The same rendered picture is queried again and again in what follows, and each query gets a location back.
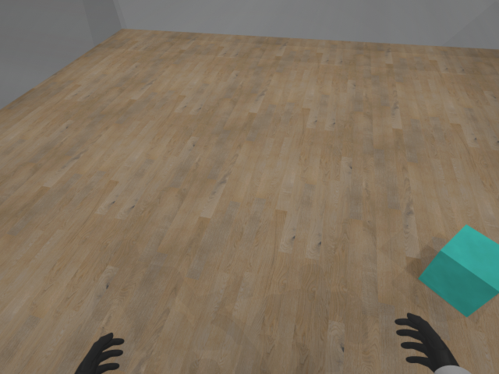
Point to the robot left hand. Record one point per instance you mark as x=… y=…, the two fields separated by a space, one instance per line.
x=90 y=364

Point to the robot right hand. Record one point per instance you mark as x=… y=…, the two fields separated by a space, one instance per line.
x=432 y=345

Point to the carton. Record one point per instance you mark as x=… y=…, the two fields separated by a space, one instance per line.
x=465 y=273

